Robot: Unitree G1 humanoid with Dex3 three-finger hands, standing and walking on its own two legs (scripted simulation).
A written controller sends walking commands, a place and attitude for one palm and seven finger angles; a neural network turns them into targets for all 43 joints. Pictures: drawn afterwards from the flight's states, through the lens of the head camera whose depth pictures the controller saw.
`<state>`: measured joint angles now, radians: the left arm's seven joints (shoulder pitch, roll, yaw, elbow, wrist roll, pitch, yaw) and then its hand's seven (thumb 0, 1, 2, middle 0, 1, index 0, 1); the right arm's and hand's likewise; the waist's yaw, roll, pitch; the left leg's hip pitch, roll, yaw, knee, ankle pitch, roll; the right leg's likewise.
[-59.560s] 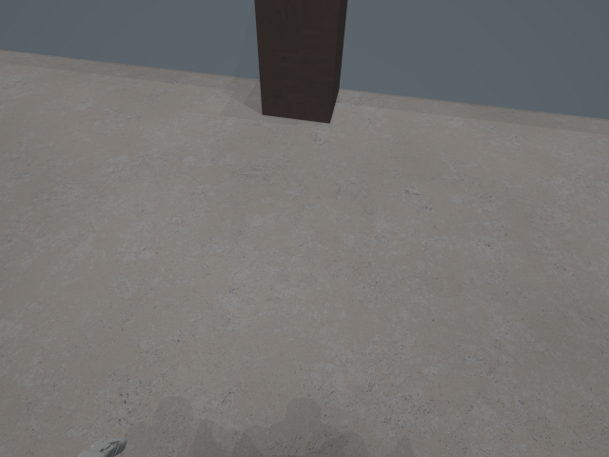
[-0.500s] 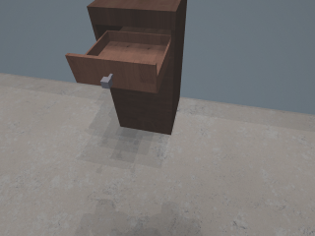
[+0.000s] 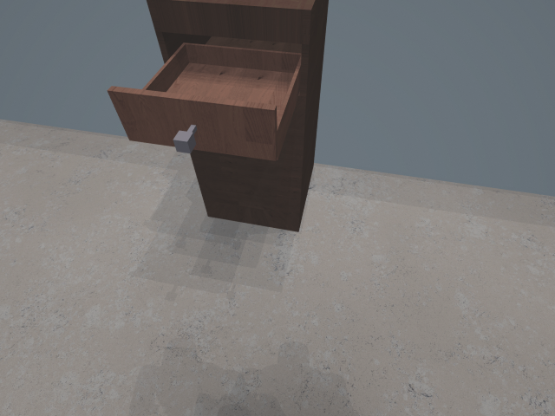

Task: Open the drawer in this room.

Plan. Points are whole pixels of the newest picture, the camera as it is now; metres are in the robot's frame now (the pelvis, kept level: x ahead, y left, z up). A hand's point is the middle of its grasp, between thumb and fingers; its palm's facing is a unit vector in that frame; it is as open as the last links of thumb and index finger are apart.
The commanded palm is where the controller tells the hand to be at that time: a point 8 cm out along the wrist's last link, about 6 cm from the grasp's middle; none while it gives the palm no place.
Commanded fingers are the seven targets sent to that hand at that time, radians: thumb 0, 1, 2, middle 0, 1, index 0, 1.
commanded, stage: look to check the result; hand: left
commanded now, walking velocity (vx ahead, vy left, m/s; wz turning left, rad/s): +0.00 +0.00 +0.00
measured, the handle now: (188, 136) +0.67 +0.23 -0.01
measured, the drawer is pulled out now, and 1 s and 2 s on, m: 0.30 0.30 0.30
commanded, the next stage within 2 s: stand and wait in 0.46 s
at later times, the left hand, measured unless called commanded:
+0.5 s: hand out of the picture +0.13 +0.26 -0.15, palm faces -0.02 -0.94 -0.33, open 7.4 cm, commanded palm none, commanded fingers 0.00 0.90 0.90 -0.20 -0.30 -0.20 -0.30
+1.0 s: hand (125, 413) +0.15 +0.26 -0.15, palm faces -0.03 -0.94 -0.34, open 7.4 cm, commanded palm none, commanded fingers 0.00 0.90 0.90 -0.20 -0.30 -0.20 -0.30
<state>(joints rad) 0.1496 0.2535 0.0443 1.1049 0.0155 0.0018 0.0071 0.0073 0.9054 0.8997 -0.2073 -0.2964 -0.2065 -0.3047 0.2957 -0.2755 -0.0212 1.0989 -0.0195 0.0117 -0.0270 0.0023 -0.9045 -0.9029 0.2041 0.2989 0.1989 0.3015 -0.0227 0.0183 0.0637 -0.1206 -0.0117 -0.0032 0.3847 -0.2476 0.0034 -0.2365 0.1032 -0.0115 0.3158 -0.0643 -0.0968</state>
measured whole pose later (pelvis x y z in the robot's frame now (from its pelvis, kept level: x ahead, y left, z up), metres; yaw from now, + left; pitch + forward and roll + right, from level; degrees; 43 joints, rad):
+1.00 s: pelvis +0.05 +0.02 +0.00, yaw +0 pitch +0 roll +0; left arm 0.05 0.32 0.02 1.10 0.01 -0.01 0.01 0.01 0.91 0.90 -0.21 -0.30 -0.21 -0.30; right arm 0.12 -0.33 0.00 1.10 -0.01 0.01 -0.02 0.00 -0.90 -0.90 0.21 0.30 0.20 0.30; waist -0.02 0.02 0.09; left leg -0.01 -0.02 0.00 0.29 -0.27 0.02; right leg -0.17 0.09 0.00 0.32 -0.14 -0.08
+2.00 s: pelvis +0.05 +0.02 +0.00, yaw +0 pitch +0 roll +0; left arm 0.07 0.33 0.02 1.11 0.01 -0.01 0.01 0.01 0.91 0.90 -0.21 -0.30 -0.21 -0.30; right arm 0.14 -0.32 0.00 1.11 -0.01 0.01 -0.02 0.00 -0.90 -0.90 0.21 0.30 0.20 0.30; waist -0.02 0.00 0.08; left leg 0.00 -0.02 0.00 0.28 -0.27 0.02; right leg -0.16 0.10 0.00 0.29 -0.13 -0.08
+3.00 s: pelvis +0.05 +0.01 +0.00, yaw +0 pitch -1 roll +0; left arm 0.07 0.33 0.02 1.11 0.01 -0.02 0.01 0.01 0.91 0.90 -0.21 -0.30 -0.21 -0.30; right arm 0.13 -0.34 0.00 1.11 -0.01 0.01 -0.02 0.00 -0.90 -0.90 0.21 0.30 0.20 0.30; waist -0.02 0.01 0.08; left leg 0.00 -0.01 -0.01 0.28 -0.26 0.01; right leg -0.15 0.11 -0.01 0.28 -0.12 -0.10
